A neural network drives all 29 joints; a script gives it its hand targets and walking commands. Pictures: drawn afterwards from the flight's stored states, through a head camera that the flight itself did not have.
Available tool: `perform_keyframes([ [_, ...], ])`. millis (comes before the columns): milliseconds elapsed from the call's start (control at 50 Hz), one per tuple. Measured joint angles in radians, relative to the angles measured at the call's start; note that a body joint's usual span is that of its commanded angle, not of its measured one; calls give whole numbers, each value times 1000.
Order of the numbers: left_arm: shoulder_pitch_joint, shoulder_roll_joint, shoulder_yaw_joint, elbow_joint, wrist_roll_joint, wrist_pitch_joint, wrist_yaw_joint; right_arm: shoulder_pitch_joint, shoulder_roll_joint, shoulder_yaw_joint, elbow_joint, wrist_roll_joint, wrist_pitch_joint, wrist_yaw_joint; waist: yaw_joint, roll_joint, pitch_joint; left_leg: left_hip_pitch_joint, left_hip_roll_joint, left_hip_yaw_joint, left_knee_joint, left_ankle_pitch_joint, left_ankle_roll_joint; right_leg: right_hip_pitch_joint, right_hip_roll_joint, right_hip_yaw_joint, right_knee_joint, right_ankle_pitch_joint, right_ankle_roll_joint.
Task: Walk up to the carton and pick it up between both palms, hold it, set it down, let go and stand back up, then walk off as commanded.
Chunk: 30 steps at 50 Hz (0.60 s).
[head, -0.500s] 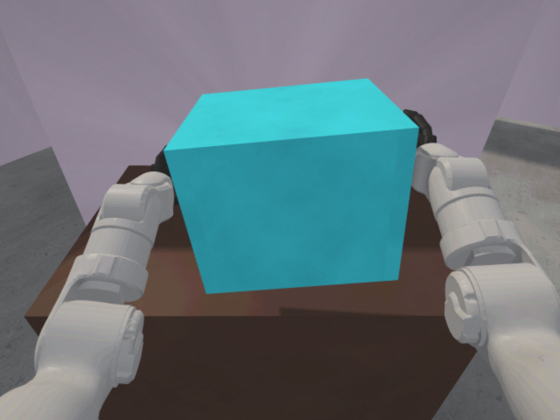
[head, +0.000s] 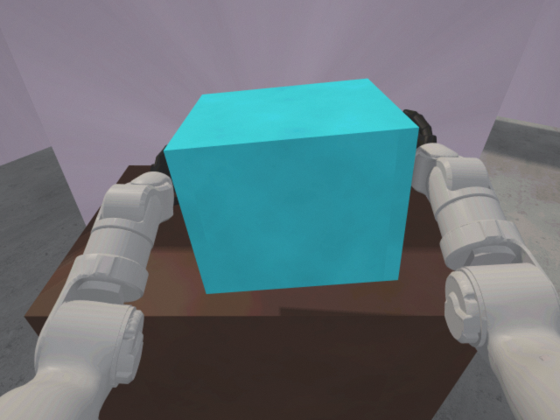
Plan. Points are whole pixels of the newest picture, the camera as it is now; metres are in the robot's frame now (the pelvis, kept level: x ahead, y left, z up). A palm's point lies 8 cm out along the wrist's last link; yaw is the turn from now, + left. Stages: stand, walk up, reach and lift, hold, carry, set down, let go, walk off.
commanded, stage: hold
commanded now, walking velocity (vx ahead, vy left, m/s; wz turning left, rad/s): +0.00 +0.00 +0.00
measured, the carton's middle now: (291, 179) +0.43 +0.00 +0.19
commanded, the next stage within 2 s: set down in 0.24 s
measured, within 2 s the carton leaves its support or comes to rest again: neither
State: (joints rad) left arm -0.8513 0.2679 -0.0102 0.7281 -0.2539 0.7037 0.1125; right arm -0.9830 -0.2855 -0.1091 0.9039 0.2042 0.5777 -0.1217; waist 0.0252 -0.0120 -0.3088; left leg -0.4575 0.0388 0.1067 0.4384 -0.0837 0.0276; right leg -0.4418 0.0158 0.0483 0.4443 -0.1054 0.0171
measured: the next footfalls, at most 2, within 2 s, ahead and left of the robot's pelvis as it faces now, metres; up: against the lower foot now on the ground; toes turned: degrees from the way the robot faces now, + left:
none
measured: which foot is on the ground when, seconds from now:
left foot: down 0.00-1.00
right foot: down 0.00-1.00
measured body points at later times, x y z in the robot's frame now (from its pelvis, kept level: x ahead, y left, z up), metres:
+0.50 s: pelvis +0.00 +0.00 +0.00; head -0.06 +0.00 +0.45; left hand +0.40 +0.19 +0.20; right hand +0.43 -0.18 +0.24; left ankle +0.08 +0.11 -0.73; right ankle +0.07 -0.13 -0.73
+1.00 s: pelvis +0.03 +0.00 +0.01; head +0.02 +0.00 +0.46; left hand +0.45 +0.20 +0.16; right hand +0.47 -0.18 +0.18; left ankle +0.08 +0.11 -0.73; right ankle +0.07 -0.13 -0.73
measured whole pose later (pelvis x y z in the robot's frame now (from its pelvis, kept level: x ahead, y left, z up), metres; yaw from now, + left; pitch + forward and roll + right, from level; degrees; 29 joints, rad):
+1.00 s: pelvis +0.03 +0.00 +0.01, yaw +0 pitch +9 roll +0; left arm -0.81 0.23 0.09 0.73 -0.12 0.54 0.07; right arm -0.88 -0.25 -0.11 0.86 0.20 0.38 -0.12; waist 0.03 -0.01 -0.23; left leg -0.44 0.04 0.10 0.39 -0.10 0.02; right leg -0.43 0.02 0.05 0.40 -0.12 0.02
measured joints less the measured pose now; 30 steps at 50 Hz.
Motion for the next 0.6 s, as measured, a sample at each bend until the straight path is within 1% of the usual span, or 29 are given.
perform_keyframes([
  [240,0,0,0,0,0,0,0,0,0,0,0,0,0,0,0,0,1,0,0,0,0,0,0,0,0,0,0,0,0],
  [360,-1,-1,9,0,34,-15,-21,-15,1,0,0,0,-5,0,0,6,15,0,0,-1,0,1,0,0,0,0,0,0,0],
  [520,-1,-27,85,0,117,-102,-47,-24,7,0,-1,0,-92,0,0,3,59,2,-1,-2,-6,5,0,0,0,0,0,0,0],
  [600,-1,-29,100,0,132,-133,-51,-23,13,0,0,0,-128,0,0,-7,92,6,-2,-2,-16,9,-3,0,0,0,-1,0,0],
])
